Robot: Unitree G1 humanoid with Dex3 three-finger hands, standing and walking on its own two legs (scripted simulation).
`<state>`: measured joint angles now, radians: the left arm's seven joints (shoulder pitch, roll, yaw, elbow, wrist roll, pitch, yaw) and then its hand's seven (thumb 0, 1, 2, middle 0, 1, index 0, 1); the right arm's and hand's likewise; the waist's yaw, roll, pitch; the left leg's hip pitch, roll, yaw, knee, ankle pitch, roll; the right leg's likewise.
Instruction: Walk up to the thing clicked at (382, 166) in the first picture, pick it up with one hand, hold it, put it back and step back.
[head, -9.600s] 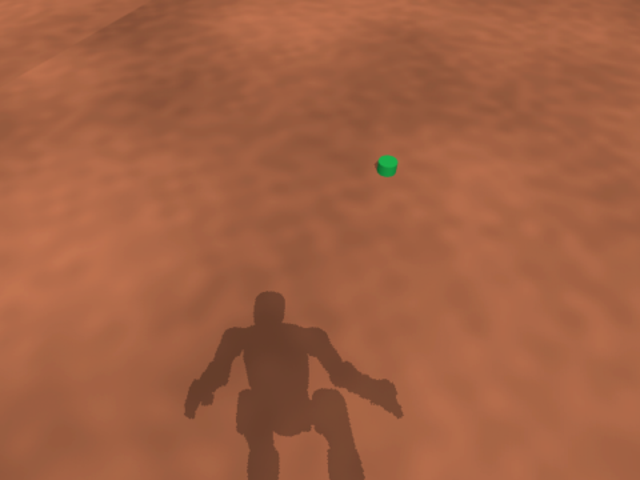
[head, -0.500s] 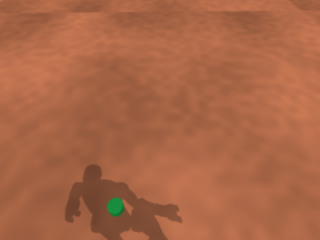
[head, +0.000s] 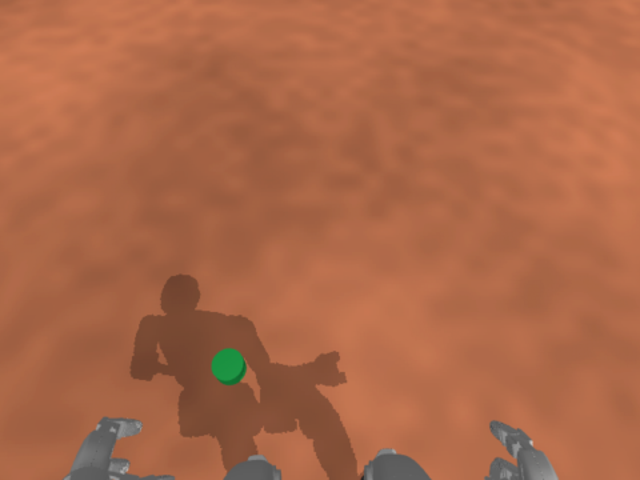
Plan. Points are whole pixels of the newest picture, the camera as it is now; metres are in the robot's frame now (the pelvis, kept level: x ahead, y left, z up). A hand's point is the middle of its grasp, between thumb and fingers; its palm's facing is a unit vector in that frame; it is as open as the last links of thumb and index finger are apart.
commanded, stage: rise first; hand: left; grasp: from above
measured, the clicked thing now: (229, 366) +0.43 +0.25 -0.71
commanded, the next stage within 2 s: none
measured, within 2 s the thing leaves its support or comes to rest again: neither
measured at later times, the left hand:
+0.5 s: hand out of the picture +0.13 +0.26 -0.22, palm faces -0.25 -0.81 -0.53, open 14.2 cm
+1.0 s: hand (173, 414) +0.26 +0.30 -0.42, palm faces -0.47 -0.32 -0.82, open 14.2 cm
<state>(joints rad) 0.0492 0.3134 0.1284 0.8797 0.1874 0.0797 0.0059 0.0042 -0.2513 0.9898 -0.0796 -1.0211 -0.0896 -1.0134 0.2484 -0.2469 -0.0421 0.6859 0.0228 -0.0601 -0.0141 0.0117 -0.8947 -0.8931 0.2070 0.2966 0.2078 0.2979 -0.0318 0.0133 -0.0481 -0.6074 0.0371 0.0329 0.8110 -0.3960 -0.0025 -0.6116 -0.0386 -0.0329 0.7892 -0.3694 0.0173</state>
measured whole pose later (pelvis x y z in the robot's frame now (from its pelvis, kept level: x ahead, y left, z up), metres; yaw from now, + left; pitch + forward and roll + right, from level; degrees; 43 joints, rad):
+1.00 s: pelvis -0.08 +0.00 -0.29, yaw -1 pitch +34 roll -3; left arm -0.43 0.57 0.14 0.88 0.84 -0.19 0.12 0.00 -0.56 1.03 -0.08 -1.05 -0.07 -1.06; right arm 0.08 -0.29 -0.07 0.70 -0.01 -0.14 0.05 0.01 -0.90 -0.90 0.21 0.30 0.21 0.30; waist -0.03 0.02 -0.13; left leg -1.94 0.04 -0.05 2.03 -0.69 0.00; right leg -1.93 -0.05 -0.04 1.98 -0.66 0.00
